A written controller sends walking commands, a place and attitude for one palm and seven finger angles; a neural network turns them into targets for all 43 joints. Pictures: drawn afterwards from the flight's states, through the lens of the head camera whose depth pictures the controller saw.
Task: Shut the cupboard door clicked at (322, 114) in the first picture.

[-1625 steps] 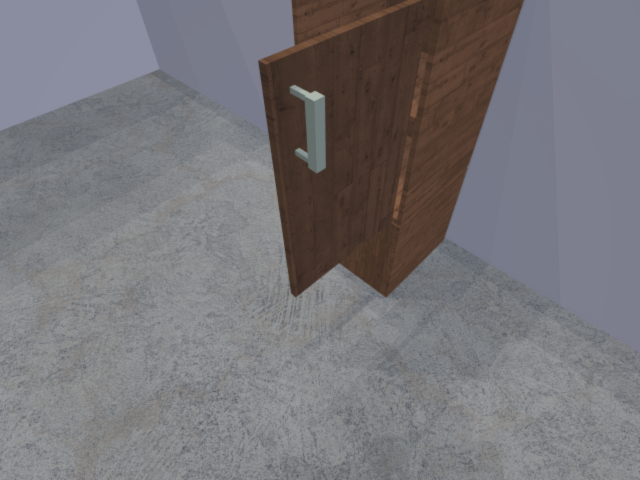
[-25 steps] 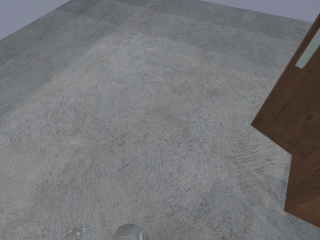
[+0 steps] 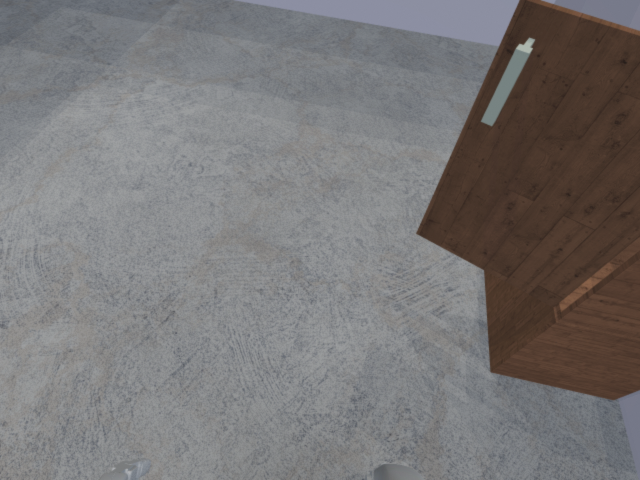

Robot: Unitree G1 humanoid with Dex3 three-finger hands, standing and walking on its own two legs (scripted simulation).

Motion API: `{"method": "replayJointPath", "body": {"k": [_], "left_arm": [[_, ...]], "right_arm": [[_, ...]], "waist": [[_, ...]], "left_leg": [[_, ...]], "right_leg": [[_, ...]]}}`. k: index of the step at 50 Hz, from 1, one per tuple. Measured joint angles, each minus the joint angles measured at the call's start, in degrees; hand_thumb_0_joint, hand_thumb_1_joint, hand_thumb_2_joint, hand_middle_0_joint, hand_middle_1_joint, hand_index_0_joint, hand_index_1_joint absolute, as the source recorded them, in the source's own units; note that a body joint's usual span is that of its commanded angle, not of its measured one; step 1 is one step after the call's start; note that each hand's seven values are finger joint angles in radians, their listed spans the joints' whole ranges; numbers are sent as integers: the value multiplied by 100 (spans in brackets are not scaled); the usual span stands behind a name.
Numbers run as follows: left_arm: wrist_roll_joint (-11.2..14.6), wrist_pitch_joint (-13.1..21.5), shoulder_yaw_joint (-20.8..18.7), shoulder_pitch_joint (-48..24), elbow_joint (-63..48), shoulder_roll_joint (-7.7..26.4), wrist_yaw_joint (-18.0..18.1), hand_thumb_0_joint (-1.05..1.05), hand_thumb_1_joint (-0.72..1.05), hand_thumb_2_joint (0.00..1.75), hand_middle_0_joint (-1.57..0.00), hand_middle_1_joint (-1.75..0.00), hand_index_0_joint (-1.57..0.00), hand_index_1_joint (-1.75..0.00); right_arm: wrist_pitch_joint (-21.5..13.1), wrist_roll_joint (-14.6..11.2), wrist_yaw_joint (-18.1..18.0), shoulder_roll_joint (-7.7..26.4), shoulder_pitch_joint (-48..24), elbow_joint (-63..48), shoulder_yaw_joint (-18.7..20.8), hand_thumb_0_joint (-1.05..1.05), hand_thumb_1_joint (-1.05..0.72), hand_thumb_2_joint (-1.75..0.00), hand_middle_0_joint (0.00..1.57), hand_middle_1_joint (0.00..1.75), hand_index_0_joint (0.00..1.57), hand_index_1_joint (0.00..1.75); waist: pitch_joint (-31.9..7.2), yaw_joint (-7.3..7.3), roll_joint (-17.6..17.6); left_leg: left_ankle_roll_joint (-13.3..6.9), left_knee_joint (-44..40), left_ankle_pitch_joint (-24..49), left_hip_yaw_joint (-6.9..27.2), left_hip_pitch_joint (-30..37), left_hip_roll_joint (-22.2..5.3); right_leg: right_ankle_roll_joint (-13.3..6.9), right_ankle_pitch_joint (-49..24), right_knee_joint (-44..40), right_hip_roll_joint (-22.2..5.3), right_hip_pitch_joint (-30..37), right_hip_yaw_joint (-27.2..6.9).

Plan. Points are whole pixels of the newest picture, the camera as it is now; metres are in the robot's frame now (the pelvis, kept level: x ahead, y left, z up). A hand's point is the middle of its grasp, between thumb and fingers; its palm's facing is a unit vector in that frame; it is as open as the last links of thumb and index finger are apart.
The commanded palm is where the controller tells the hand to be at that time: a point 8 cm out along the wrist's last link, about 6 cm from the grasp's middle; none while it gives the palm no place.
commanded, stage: turn to face it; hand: left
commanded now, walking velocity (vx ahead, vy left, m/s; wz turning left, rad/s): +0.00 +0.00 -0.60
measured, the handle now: (508, 82) +0.71 -0.26 +0.13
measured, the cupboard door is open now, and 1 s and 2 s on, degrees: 68 68 68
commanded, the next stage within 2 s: take the last steps up to it in 0.84 s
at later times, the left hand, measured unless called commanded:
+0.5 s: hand out of the picture +0.13 +0.15 -0.18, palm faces -0.24 -0.95 -0.20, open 7.4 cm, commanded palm none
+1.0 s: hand (247, 434) +0.20 +0.11 -0.17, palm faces -0.46 -0.85 -0.25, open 7.4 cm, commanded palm none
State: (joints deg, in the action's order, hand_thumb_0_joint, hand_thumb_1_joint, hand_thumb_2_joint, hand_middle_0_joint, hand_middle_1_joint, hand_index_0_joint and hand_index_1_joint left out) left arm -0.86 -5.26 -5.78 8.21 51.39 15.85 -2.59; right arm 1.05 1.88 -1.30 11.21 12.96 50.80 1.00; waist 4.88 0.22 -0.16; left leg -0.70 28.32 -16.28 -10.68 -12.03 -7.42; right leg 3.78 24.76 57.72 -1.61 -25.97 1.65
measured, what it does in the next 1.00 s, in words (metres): steps on the spot, turning right: right foot, then left foot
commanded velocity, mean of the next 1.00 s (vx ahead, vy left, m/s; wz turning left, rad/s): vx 0.02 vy -0.01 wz -0.42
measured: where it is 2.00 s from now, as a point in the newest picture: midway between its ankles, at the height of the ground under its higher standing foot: (373, 477)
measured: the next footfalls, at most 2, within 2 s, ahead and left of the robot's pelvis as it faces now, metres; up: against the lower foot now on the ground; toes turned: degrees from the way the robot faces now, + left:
right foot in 0.16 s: +0.02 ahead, -0.15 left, +0.00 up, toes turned -11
left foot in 0.54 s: +0.09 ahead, +0.09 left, +0.00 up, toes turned -15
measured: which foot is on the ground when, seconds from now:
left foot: down 0.00-0.16, up 0.18-0.52, down 0.54-0.98, up 1.00-1.00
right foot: up 0.00-0.14, down 0.16-0.56, up 0.58-0.94, down 0.96-1.00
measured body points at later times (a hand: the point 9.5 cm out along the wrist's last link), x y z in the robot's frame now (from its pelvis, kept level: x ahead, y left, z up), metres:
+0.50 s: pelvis +0.01 -0.02 -0.01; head +0.06 -0.02 +0.44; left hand +0.15 +0.20 -0.16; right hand +0.03 -0.30 -0.14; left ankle +0.05 +0.11 -0.72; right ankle -0.02 -0.15 -0.74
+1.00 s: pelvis +0.01 -0.02 -0.02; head +0.02 -0.04 +0.43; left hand +0.22 +0.16 -0.15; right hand -0.10 -0.24 -0.17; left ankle +0.05 +0.10 -0.74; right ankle -0.07 -0.11 -0.75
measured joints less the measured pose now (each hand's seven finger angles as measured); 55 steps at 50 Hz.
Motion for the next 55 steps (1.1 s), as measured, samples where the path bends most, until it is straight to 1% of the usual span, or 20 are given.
{"method": "replayJointPath", "body": {"k": [5, 8, 9, 11, 13, 15, 18, 21, 25, 27, 29, 31, 34, 37, 40, 45, 48, 49, 52, 55], "left_arm": [[-4, 46, 61, -145, -47, -85, -7, 0, 91, 90, -20, -30, -19, -30], [-12, 178, 134, -144, -144, -99, -10, 0, 91, 90, -20, -30, -19, -30], [-21, 262, 143, -158, -133, -155, 30, 0, 91, 90, -20, -30, -19, -30], [3, 342, 218, -148, -120, -294, 101, 0, 91, 90, -20, -30, -20, -30], [9, 359, 255, -67, -121, -378, 166, 0, 91, 89, -20, -30, -20, -30], [21, 341, 271, 19, -103, -405, 207, 0, 91, 89, -20, -30, -20, -30], [8, 308, 286, 120, -41, -411, 211, 0, 91, 89, -21, -30, -20, -30], [-17, 290, 286, 194, 8, -419, 192, 0, 91, 89, -21, -30, -20, -30], [-39, 266, 253, 264, 56, -396, 175, 0, 91, 89, -21, -30, -20, -30], [-17, 235, 224, 301, 89, -361, 179, 0, 91, 89, -21, -30, -20, -30], [30, 165, 178, 283, 131, -260, 182, 0, 91, 89, -21, -30, -20, -30], [21, 104, 135, 263, 170, -181, 174, 0, 91, 89, -21, -30, -20, -30], [-7, 71, 70, 227, 214, -105, 121, 0, 91, 89, -21, -30, -20, -30], [-2, 71, 36, 179, 202, -65, 91, 0, 91, 89, -20, -30, -20, -30], [2, 54, 31, 124, 199, -68, 88, 0, 91, 90, -20, -30, -20, -30], [-1, 80, 109, 15, 225, -180, 102, 0, 91, 90, -20, -30, -19, -30], [-2, 178, 182, -4, 207, -256, 106, 0, 91, 90, -20, -30, -19, -30], [-17, 247, 198, 12, 210, -283, 122, 0, 91, 90, -20, -30, -19, -30], [-30, 361, 292, 48, 288, -533, 167, 0, 91, 90, -20, -30, -20, -30], [-17, 445, 319, 239, 347, -671, 213, 0, 91, 89, -20, -30, -20, -30]], "right_arm": [[41, 4, 59, 153, 90, 117, 105, 1, -90, -90, 20, 30, 21, 30], [85, -41, 98, 270, 224, 158, 169, 1, -90, -90, 20, 30, 21, 30], [137, -61, 103, 346, 196, 199, 194, 1, -90, -90, 20, 30, 21, 30], [296, -83, 68, 488, 64, 245, 231, 1, -90, -90, 20, 30, 21, 30], [354, -87, 41, 527, -59, 241, 244, 1, -91, -90, 20, 30, 20, 30], [349, -85, 61, 499, -172, 189, 234, 1, -91, -90, 20, 30, 20, 30], [307, -80, 105, 422, -273, 75, 216, 1, -91, -90, 20, 30, 20, 30], [275, -83, 113, 360, -328, 15, 201, 1, -91, -90, 20, 30, 20, 30], [205, -121, 81, 287, -379, -18, 165, 1, -91, -90, 20, 30, 20, 30], [118, -138, 61, 262, -368, -50, 131, 1, -91, -90, 20, 30, 20, 30], [21, -102, 35, 168, -358, -44, 86, 1, -91, -90, 20, 30, 20, 30], [-3, -44, 25, 92, -316, -74, 7, 1, -91, -90, 20, 30, 20, 30], [-24, 0, -22, 10, -170, -84, -53, 1, -90, -90, 20, 30, 21, 30], [-22, 4, -43, -32, -39, -12, -72, 1, -90, -90, 20, 30, 21, 30], [-13, 6, -34, -52, 65, 106, -47, 1, -90, -90, 20, 30, 21, 30], [26, 13, 16, -1, 202, 327, 42, 1, -90, -90, 20, 30, 21, 30], [58, -30, 44, 63, 337, 454, 102, 1, -90, -90, 20, 30, 21, 30], [82, -58, 53, 93, 383, 499, 124, 1, -90, -90, 20, 30, 21, 30], [260, -65, 53, 267, 385, 656, 197, 1, -90, -90, 20, 30, 21, 30], [277, -24, 114, 301, 363, 733, 217, 1, -91, -90, 20, 30, 20, 30]], "waist": [[13, -127, 183], [-80, -156, 208], [-83, -130, 297], [-13, -151, 476], [26, -154, 482], [52, -147, 396], [38, -143, 250], [-3, -99, 140], [-73, 4, -16], [-130, 27, -73], [-142, 35, -241], [-111, 58, -279], [-109, 27, -204], [-112, 18, -122], [-123, -13, -41], [-115, -133, 136], [-165, -189, 187], [-215, -185, 191], [-255, -221, 447], [-320, -196, 418]], "left_leg": [[126, 339, -228, -347, -15, -212], [270, 907, -528, -508, -200, -312], [337, 1367, -910, -324, -395, -331], [405, 2512, -1422, 306, -876, -137], [470, 3307, -1343, 606, -1275, 68], [537, 3647, -1001, 747, -1563, 163], [597, 3509, -608, 890, -1751, 215], [618, 2969, -565, 974, -1664, 266], [575, 1742, -642, 964, -1189, 414], [530, 796, -205, 925, -769, 481], [151, 611, -196, 761, -657, 539], [-30, 619, -185, 617, -571, 459], [-68, 309, -42, 497, -342, 327], [-62, 22, 93, 378, -170, 243], [-45, -93, 135, 251, -94, 176], [38, 65, 33, 53, -109, 52], [150, 424, -160, -48, -224, 9], [197, 632, -269, -80, -313, -6], [264, 2033, -1247, 459, -849, 139], [305, 3037, -988, 646, -1307, 286]], "right_leg": [[-119, -80, -1249, -23, 536, 195], [-312, -792, -2463, -9, 1094, 259], [-381, -620, -2413, 57, 1035, 222], [-452, -537, -2241, 167, 935, 148], [-455, -694, -2404, 198, 969, 21], [-463, -881, -2651, 221, 1029, -117], [-468, -1055, -2910, 260, 1069, -282], [-445, -1110, -2988, 308, 1054, -419], [-349, -1049, -2844, 350, 938, -635], [-255, -941, -2624, 394, 812, -750], [-255, -417, -2051, 381, 568, -834], [-241, 235, -943, 424, 231, -671], [-150, 251, 324, 377, -97, -397], [-78, 39, 631, 236, -145, -261], [-56, -37, 278, 107, 6, -188], [-136, 8, -1133, 34, 591, 13], [-254, -816, -2456, 58, 1173, 115], [-324, -717, -2729, 59, 1305, 82], [-443, -592, -2689, 160, 1326, 118], [-479, -780, -3052, 160, 1537, 70]]}}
